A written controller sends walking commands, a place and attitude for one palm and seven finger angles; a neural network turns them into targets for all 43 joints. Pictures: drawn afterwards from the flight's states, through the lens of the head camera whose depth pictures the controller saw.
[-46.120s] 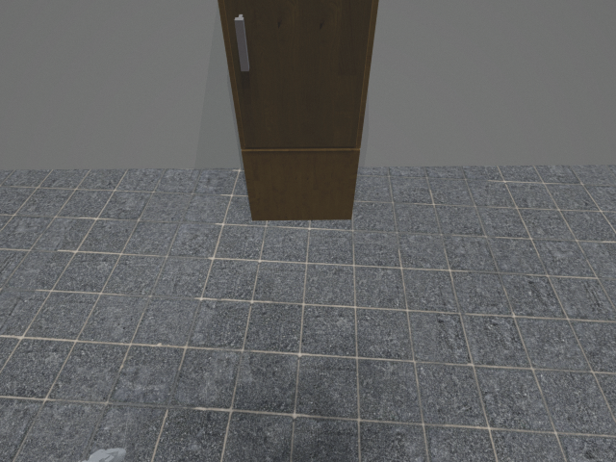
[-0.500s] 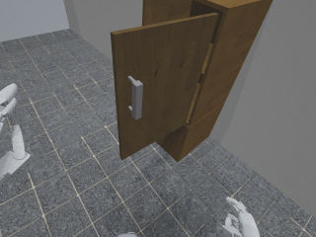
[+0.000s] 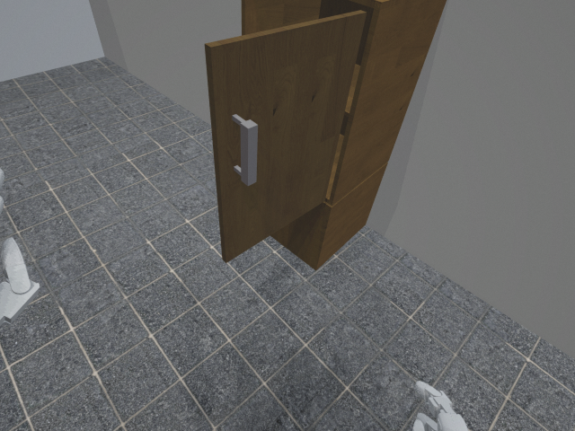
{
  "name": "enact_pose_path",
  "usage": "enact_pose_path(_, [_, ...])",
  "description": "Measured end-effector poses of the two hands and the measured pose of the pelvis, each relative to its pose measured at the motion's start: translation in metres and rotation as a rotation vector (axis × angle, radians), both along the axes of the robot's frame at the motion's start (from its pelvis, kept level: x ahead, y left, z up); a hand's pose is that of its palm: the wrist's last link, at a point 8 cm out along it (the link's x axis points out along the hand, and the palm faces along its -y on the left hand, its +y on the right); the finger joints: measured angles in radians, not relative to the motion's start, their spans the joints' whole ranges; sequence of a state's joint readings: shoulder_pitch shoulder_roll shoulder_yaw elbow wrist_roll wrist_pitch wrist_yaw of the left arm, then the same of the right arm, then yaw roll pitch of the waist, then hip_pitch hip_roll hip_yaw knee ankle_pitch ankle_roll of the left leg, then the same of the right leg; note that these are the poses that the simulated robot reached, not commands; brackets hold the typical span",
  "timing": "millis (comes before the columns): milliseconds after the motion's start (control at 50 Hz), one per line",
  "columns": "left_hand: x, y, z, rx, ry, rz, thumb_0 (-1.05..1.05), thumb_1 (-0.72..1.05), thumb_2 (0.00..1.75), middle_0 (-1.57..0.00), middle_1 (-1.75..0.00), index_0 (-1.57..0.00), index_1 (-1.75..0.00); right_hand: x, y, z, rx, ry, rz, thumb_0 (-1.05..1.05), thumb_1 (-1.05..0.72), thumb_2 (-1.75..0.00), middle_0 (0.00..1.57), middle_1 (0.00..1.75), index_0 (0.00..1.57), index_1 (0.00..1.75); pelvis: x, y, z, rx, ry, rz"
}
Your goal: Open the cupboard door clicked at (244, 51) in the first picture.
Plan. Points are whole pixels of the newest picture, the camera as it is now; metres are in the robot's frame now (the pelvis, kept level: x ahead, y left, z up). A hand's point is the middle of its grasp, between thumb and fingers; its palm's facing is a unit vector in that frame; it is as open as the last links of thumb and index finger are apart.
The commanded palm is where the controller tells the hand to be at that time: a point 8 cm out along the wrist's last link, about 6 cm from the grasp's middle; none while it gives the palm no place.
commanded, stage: stop stepping back and stand still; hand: left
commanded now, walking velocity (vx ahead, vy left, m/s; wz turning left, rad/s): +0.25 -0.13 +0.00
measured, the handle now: (242, 150) +0.64 +0.09 +0.05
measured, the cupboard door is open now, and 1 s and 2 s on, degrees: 85 85 85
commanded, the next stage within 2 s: let the arm hang, fingers relaxed in 0.70 s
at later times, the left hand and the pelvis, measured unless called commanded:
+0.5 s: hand (14, 300) +0.20 +0.27 +0.17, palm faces +0.44 -0.76 -0.48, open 7.4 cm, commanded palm +0.14 +0.31 +0.18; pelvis +0.01 +0.00 +0.00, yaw +2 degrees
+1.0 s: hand out of the picture +0.13 +0.25 -0.10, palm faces +0.06 -0.93 -0.36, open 7.4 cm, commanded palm none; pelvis +0.00 +0.02 +0.00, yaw +4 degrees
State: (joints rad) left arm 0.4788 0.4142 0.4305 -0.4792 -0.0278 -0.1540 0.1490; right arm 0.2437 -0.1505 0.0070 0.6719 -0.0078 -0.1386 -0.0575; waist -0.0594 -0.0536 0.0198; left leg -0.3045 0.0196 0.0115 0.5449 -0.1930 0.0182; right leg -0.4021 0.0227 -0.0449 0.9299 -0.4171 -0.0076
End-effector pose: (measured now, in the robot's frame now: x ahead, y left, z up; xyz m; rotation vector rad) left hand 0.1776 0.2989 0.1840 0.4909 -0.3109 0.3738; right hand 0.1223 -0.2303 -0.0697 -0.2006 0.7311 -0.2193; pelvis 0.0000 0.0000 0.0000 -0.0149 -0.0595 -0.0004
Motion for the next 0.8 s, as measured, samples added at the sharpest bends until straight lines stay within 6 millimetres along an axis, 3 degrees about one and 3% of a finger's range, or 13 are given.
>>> enact_pose_path(120, [-0.039, -0.019, 0.024, 0.154, 0.067, -0.016, 0.02, 0.89, 0.90, -0.21, -0.30, -0.21, -0.30, 0.000, 0.016, -0.006, 0.072, 0.022, 0.072, 0.01, -0.90, -0.90, 0.21, 0.30, 0.21, 0.30, -0.007, -0.011, 0.005, -0.004, 0.047, 0.021])
enact_pose_path(220, [-0.054, -0.005, 0.019, 0.119, 0.062, 0.103, 0.01, 0.88, 0.90, -0.22, -0.30, -0.22, -0.30, 0.009, 0.004, -0.025, 0.054, 0.085, 0.117, 0.01, -0.90, -0.90, 0.21, 0.30, 0.21, 0.30, -0.014, -0.012, 0.000, 0.007, 0.045, 0.018])
enact_pose_path(280, [-0.051, 0.005, 0.005, 0.032, 0.089, 0.175, 0.01, 0.89, 0.90, -0.21, -0.30, -0.22, -0.30, 0.014, -0.005, -0.021, 0.032, 0.085, 0.104, 0.01, -0.90, -0.90, 0.21, 0.30, 0.21, 0.30, -0.009, -0.010, 0.005, 0.021, 0.044, 0.030])
enact_pose_path(360, [-0.040, 0.003, -0.007, -0.028, 0.099, 0.166, 0.02, 0.89, 0.90, -0.21, -0.30, -0.21, -0.30, 0.025, -0.013, -0.011, -0.025, 0.049, 0.104, 0.01, -0.90, -0.90, 0.21, 0.30, 0.21, 0.30, -0.002, -0.004, 0.006, 0.031, 0.035, 0.044])
enact_pose_path(440, [-0.026, 0.000, -0.002, 0.006, 0.054, 0.086, 0.02, 0.89, 0.90, -0.21, -0.30, -0.21, -0.30, 0.042, -0.013, -0.005, -0.060, 0.008, 0.089, 0.01, -0.90, -0.90, 0.21, 0.30, 0.21, 0.30, 0.005, 0.003, -0.001, 0.018, 0.026, 0.040])
enact_pose_path(560, [-0.010, 0.007, 0.014, 0.117, 0.081, 0.057, 0.02, 0.89, 0.90, -0.21, -0.30, -0.22, -0.30, 0.061, 0.006, 0.000, 0.006, -0.032, 0.098, 0.01, -0.90, -0.90, 0.20, 0.29, 0.20, 0.30, 0.011, 0.005, 0.002, 0.013, 0.049, 0.028])
enact_pose_path(800, [-0.011, 0.011, -0.005, 0.052, 0.198, 0.063, 0.02, 0.89, 0.90, -0.22, -0.30, -0.22, -0.30, 0.052, 0.026, -0.011, 0.059, 0.036, 0.103, 0.01, -0.90, -0.90, 0.21, 0.30, 0.21, 0.30, 0.013, 0.012, 0.006, 0.008, 0.059, 0.020])
